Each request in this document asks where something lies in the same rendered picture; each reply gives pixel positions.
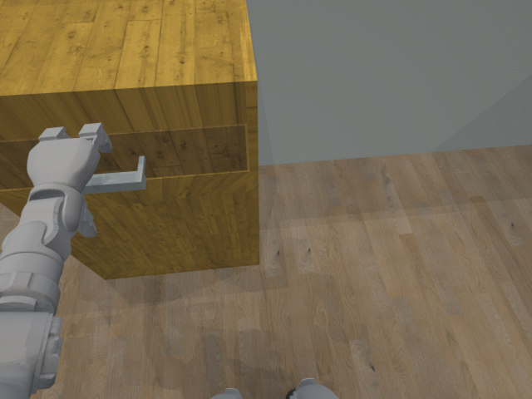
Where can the handle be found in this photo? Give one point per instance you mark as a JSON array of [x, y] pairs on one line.
[[115, 182]]

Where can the cabinet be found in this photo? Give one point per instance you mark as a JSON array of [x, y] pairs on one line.
[[138, 65]]

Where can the left robot hand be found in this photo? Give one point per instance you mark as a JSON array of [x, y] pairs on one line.
[[59, 159]]

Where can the drawer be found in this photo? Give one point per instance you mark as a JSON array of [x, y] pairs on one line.
[[168, 152]]

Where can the left robot forearm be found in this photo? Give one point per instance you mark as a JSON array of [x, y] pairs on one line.
[[33, 254]]

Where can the robot right shin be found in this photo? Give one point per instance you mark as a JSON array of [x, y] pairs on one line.
[[305, 382]]

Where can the left robot upper arm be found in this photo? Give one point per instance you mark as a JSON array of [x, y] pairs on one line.
[[30, 349]]

